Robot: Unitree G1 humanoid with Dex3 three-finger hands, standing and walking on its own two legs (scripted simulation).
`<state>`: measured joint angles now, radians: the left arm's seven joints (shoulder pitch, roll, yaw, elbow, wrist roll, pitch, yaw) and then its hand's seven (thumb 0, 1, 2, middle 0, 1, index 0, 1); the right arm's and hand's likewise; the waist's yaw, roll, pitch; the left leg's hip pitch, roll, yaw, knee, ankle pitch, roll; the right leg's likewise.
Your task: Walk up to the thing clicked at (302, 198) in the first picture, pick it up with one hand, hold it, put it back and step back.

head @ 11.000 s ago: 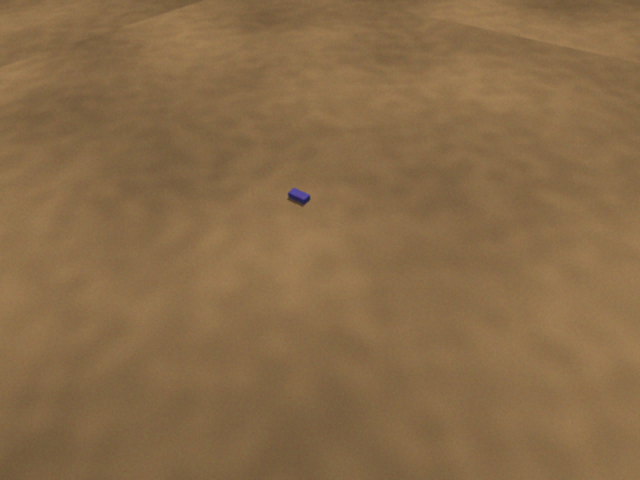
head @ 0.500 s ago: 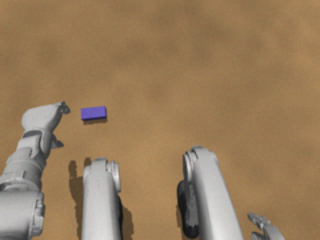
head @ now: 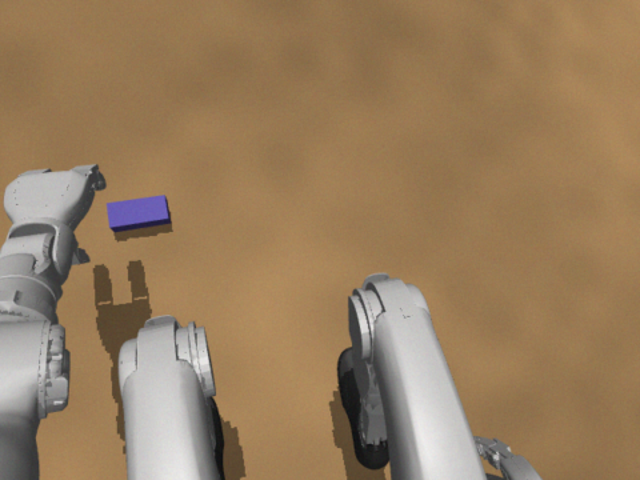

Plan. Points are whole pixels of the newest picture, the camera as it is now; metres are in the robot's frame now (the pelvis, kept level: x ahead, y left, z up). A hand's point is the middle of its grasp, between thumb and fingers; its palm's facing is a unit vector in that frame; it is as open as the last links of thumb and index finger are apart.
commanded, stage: rise first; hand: left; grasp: from above
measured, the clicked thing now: (139, 213) +0.54 +0.21 -0.34
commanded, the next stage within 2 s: none
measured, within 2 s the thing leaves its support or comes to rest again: neither
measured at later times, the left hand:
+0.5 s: hand (84, 218) +0.48 +0.26 -0.19, palm faces -0.46 -0.06 -0.89, open 11.5 cm
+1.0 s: hand (88, 215) +0.49 +0.26 -0.21, palm faces -0.45 -0.06 -0.89, open 12.1 cm
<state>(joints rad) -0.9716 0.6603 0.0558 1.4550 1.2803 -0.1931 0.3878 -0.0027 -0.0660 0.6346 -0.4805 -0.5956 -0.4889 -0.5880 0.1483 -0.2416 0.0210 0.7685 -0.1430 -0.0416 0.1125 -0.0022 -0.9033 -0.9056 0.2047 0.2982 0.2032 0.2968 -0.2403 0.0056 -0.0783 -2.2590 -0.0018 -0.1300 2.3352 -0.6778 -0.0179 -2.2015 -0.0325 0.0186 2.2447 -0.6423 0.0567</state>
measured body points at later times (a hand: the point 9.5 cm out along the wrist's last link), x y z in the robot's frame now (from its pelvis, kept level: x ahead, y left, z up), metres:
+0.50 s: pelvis +0.01 +0.00 -0.01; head +0.26 +0.06 +0.36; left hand +0.50 +0.26 -0.14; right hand +0.04 -0.28 -0.11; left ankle +0.08 +0.13 -0.32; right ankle +0.11 -0.15 -0.32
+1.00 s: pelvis +0.01 +0.00 -0.03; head +0.26 +0.07 +0.34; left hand +0.51 +0.26 -0.16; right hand +0.03 -0.27 -0.12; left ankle +0.08 +0.13 -0.32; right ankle +0.11 -0.15 -0.32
